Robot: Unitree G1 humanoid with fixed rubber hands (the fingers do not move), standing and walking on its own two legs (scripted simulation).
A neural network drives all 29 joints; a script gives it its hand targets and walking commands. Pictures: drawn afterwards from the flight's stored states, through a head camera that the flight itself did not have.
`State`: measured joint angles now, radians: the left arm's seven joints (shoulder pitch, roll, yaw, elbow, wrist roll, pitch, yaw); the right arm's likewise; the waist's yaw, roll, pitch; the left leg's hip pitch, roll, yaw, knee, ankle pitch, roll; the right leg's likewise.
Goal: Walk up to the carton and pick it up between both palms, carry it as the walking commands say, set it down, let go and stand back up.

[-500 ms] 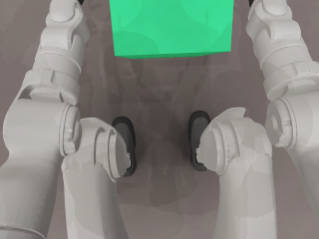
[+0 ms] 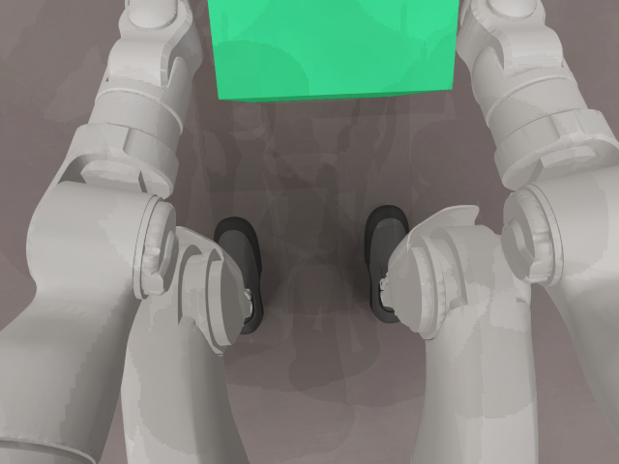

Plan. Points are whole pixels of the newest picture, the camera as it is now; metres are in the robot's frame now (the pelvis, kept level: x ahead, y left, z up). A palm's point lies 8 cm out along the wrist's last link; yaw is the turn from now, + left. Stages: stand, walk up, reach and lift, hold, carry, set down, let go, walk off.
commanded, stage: reach and lift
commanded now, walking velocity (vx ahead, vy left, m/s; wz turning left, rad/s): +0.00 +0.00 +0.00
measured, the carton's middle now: out of the picture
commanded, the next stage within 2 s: none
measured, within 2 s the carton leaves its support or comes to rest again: leaves its support in 0.56 s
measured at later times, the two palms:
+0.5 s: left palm out of the picture +0.55 +0.12 -0.18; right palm out of the picture +0.54 -0.18 -0.18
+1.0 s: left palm out of the picture +0.55 +0.12 -0.11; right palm out of the picture +0.53 -0.17 -0.11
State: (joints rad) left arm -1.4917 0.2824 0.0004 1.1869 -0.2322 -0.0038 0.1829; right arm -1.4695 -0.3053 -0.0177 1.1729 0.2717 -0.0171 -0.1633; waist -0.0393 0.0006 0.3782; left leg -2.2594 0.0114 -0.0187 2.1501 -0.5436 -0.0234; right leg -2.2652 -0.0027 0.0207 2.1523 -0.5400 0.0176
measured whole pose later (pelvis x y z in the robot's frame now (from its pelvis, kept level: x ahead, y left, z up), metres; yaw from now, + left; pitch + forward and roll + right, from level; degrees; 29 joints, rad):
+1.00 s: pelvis +0.01 +0.01 +0.01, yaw -1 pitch +42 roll +0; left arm -1.30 0.13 0.32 0.87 0.04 0.26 0.16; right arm -1.30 -0.16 -0.35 0.85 -0.07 0.27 -0.10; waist -0.03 0.02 0.13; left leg -2.28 -0.06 -0.04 2.11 -0.55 -0.05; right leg -2.29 0.02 0.05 2.10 -0.53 0.05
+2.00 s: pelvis +0.01 +0.01 +0.10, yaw -1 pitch +45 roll +1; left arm -1.10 0.00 0.45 0.68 0.19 0.38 0.09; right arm -1.10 -0.01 -0.47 0.65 -0.21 0.38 -0.05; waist -0.02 0.01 -0.11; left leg -2.09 -0.05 -0.05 1.81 -0.51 -0.04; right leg -2.10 0.03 0.05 1.80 -0.48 0.04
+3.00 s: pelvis +0.04 +0.01 +0.21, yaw -2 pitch +36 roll +0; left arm -0.82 -0.08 0.44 0.63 0.24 0.38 0.07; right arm -0.81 0.08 -0.45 0.62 -0.24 0.38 -0.04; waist -0.02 0.01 -0.20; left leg -1.59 -0.04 -0.05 1.45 -0.48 -0.03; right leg -1.61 0.02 0.05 1.43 -0.46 0.03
